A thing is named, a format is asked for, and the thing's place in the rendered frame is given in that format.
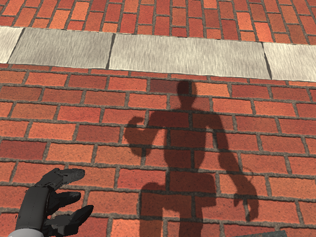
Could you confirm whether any left robot hand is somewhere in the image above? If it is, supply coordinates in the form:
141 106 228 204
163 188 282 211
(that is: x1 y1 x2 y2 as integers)
15 168 94 237

